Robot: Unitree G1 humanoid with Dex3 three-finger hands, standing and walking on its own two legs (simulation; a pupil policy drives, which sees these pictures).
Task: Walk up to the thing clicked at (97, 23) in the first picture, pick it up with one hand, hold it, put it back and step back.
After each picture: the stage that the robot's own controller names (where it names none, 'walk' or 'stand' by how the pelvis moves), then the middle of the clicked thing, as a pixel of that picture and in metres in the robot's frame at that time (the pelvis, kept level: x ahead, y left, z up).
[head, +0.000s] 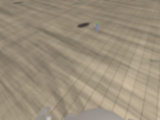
stand; (97, 26) +2.33 -0.20 -0.65
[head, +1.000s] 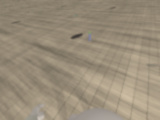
walk; (89, 36) +2.19 +0.12 -0.62
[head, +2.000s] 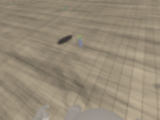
walk; (80, 41) +1.54 +0.31 -0.64
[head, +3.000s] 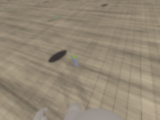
walk; (75, 60) +1.04 +0.31 -0.65
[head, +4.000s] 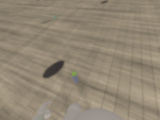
walk; (75, 77) +0.64 +0.25 -0.65
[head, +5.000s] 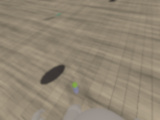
stand; (75, 88) +0.44 +0.20 -0.63
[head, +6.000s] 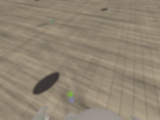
stand; (71, 97) +0.37 +0.20 -0.65
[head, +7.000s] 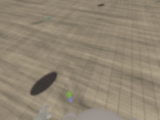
stand; (69, 97) +0.35 +0.22 -0.65
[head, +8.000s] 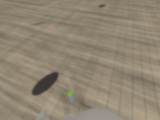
stand; (70, 97) +0.36 +0.21 -0.66
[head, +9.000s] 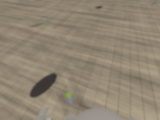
stand; (69, 98) +0.35 +0.22 -0.66
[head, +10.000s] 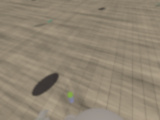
stand; (70, 97) +0.37 +0.20 -0.66
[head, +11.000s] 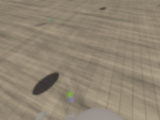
stand; (71, 97) +0.37 +0.20 -0.66
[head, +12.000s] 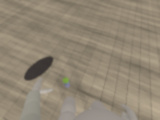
go down; (66, 82) +0.40 +0.21 -0.58
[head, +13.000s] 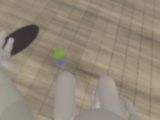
go down; (60, 59) +0.44 +0.25 -0.26
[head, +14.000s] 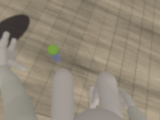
close in; (55, 54) +0.44 +0.26 -0.23
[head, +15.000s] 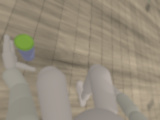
close; (27, 50) +0.42 +0.30 -0.15
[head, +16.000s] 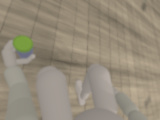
lift; (25, 51) +0.41 +0.30 -0.15
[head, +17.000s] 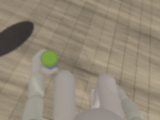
lift; (50, 63) +0.34 +0.26 -0.04
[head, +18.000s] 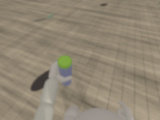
hold; (65, 73) +0.31 +0.15 +0.07
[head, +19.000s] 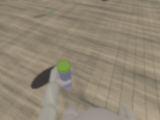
hold; (65, 77) +0.30 +0.16 +0.02
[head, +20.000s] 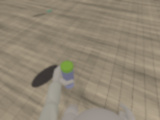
crouch; (68, 76) +0.31 +0.15 +0.01
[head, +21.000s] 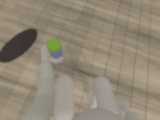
crouch; (57, 54) +0.43 +0.20 -0.06
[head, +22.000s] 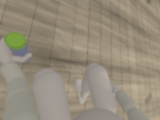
lower; (21, 50) +0.42 +0.30 -0.17
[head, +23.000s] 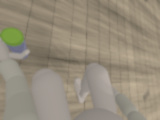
lower; (18, 47) +0.43 +0.31 -0.16
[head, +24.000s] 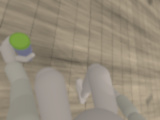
lower; (24, 50) +0.41 +0.30 -0.16
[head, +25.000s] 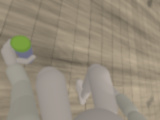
lower; (25, 52) +0.40 +0.30 -0.16
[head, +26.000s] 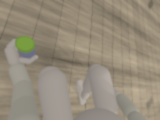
loosen; (27, 52) +0.40 +0.30 -0.16
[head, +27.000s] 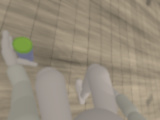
withdraw; (25, 53) +0.40 +0.30 -0.16
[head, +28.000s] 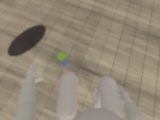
walk; (64, 60) +0.44 +0.24 -0.29
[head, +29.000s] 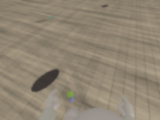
stand; (71, 97) +0.36 +0.18 -0.59
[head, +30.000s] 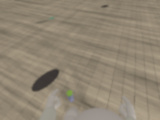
stand; (70, 96) +0.37 +0.20 -0.60
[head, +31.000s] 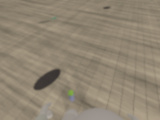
stand; (71, 96) +0.38 +0.19 -0.63
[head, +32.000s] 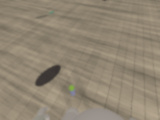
walk; (72, 90) +0.40 +0.19 -0.65
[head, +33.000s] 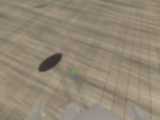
walk; (74, 75) +0.57 +0.18 -0.64
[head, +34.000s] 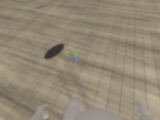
walk; (75, 58) +0.88 +0.25 -0.62
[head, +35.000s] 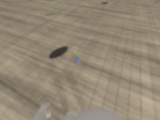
stand; (77, 59) +1.04 +0.19 -0.64
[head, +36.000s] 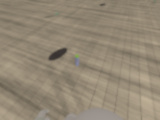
stand; (77, 60) +1.04 +0.20 -0.66
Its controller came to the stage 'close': yes
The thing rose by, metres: 0.67
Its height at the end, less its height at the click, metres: +0.00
